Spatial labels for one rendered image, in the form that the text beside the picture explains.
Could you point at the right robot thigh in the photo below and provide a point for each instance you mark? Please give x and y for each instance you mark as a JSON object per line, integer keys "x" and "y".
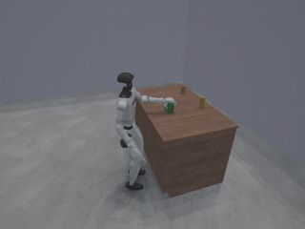
{"x": 124, "y": 145}

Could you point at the table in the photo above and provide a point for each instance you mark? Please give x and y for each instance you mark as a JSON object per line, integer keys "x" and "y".
{"x": 189, "y": 149}

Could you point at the humanoid robot head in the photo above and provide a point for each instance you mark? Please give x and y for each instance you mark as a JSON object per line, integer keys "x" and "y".
{"x": 125, "y": 78}

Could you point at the robot left upper arm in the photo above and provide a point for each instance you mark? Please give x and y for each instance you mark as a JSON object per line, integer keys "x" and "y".
{"x": 142, "y": 98}

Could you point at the robot left forearm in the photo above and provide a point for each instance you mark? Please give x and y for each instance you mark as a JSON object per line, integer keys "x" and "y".
{"x": 157, "y": 100}

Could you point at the robot right forearm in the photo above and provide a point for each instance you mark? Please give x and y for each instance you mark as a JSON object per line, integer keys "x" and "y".
{"x": 127, "y": 139}

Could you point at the right robot hand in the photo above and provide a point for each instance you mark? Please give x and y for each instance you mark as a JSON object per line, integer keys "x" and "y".
{"x": 135, "y": 153}

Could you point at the left robot hand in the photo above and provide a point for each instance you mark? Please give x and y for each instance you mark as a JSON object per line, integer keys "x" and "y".
{"x": 169, "y": 100}

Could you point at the robot right upper arm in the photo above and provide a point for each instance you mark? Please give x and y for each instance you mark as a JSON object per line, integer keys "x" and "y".
{"x": 122, "y": 107}

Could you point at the sponge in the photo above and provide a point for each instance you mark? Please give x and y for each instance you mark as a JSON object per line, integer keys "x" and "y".
{"x": 170, "y": 108}

